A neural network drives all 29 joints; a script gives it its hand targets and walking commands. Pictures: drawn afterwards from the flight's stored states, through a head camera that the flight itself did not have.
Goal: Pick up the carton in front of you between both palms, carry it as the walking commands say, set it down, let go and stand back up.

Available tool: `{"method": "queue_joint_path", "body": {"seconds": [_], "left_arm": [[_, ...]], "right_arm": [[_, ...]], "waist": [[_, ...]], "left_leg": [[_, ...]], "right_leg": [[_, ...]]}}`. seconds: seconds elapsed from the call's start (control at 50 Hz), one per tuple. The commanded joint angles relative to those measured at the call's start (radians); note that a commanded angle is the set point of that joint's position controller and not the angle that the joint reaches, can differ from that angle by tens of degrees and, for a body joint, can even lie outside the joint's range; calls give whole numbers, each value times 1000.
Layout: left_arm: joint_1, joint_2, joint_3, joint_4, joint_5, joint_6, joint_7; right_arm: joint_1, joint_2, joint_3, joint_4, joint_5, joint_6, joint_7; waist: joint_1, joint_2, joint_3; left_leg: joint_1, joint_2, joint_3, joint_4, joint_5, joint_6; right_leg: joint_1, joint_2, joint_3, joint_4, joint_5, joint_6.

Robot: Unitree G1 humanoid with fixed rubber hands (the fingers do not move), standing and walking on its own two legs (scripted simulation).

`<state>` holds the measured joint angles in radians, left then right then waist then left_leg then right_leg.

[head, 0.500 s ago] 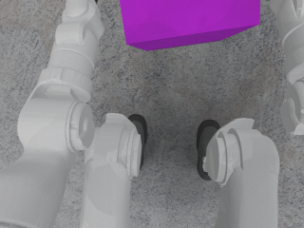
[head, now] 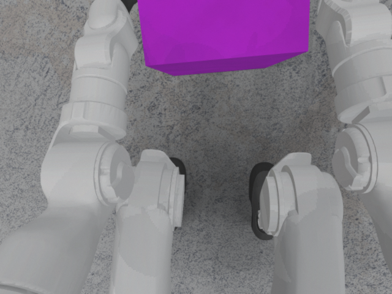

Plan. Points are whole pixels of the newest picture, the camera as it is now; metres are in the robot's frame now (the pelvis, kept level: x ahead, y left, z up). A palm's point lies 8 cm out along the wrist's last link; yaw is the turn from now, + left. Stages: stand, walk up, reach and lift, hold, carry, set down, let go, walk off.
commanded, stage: reach and lift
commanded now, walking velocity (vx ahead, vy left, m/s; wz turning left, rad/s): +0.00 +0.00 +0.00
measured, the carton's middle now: (217, 5) +0.56 +0.00 -0.23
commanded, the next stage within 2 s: none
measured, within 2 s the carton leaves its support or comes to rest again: neither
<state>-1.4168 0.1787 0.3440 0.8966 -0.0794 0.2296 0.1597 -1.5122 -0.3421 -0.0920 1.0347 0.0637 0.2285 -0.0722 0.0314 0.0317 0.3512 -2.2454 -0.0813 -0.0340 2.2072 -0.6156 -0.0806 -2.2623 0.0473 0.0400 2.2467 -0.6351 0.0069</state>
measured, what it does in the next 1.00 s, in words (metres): rises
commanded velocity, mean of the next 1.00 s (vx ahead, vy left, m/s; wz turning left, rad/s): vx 0.00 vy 0.00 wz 0.00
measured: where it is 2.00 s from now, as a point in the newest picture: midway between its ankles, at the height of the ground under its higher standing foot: (215, 209)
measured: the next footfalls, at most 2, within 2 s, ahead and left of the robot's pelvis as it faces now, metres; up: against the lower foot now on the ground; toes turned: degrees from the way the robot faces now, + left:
none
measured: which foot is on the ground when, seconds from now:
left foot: down 0.00-1.00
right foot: down 0.00-1.00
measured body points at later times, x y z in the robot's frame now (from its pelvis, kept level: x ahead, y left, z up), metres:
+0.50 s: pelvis -0.02 +0.01 +0.11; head +0.26 -0.02 +0.46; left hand +0.51 +0.14 +0.04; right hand +0.52 -0.16 +0.03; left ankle +0.11 +0.14 -0.33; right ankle +0.09 -0.12 -0.33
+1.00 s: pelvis +0.02 +0.01 +0.23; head +0.21 -0.01 +0.64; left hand +0.47 +0.14 +0.19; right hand +0.47 -0.16 +0.18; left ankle +0.11 +0.14 -0.33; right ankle +0.09 -0.12 -0.33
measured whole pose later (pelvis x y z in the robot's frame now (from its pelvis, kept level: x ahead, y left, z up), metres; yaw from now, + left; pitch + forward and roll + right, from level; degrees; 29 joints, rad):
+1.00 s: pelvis +0.02 +0.01 +0.23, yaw -3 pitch +36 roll +1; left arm -0.77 -0.09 0.46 0.62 0.20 0.36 0.07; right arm -0.82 0.03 -0.39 0.70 -0.22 0.37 -0.04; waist 0.02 0.00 -0.23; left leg -1.56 -0.10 -0.10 1.42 -0.48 -0.06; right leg -1.57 0.11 0.11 1.43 -0.48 0.04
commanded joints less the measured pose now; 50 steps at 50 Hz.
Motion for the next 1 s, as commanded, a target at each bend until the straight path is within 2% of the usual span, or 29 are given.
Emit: {"method": "queue_joint_path", "body": {"seconds": [0.0,0.06,0.1,0.16,0.22,0.32,0.44,0.62,0.76,0.98], "left_arm": [[-661,-1046,-448,-293,-138,0,-289],[-644,-1085,-507,-384,-123,32,-272],[-616,-1091,-515,-407,-97,51,-270],[-533,-1111,-447,-306,-17,81,-287],[-465,-1109,-307,-170,92,101,-305],[-469,-1103,-206,-120,181,111,-320],[-482,-1161,-243,-147,175,129,-337],[-366,-1266,-392,-234,107,167,-361],[-200,-1305,-450,-240,91,163,-364],[32,-1328,-457,-207,128,122,-357]], "right_arm": [[-594,1108,331,-392,139,-17,268],[-538,1191,362,-467,127,24,242],[-465,1228,348,-444,101,53,234],[-351,1261,259,-295,20,87,246],[-296,1253,124,-150,-82,100,264],[-326,1232,-3,-103,-169,101,280],[-339,1268,-3,-141,-180,115,286],[-245,1388,145,-282,-109,155,301],[-102,1442,213,-321,-88,150,294],[122,1478,211,-309,-123,111,276]], "waist": [[-3,-134,-1750],[6,-147,-1932],[7,-139,-1879],[11,-115,-1593],[22,-112,-1349],[20,-97,-1319],[-1,-72,-1465],[-5,-67,-1649],[-2,-78,-1556],[-10,-61,-1355]], "left_leg": [[678,-70,148,-137,657,48],[697,-86,156,-185,665,37],[688,-93,161,-230,602,34],[603,-90,162,-317,419,35],[538,-86,154,-395,262,45],[576,-87,142,-496,192,52],[685,-90,147,-580,195,44],[879,-95,142,-681,320,33],[971,-97,115,-780,362,32],[1156,-91,67,-983,356,42]], "right_leg": [[952,74,-78,-181,771,-4],[1033,93,-87,-216,808,10],[981,105,-96,-269,723,20],[779,114,-110,-368,489,24],[621,115,-118,-454,289,17],[608,119,-115,-550,191,6],[739,120,-119,-633,200,1],[956,126,-122,-726,335,20],[1060,129,-98,-825,386,30],[1239,122,-46,-1032,382,22]]}}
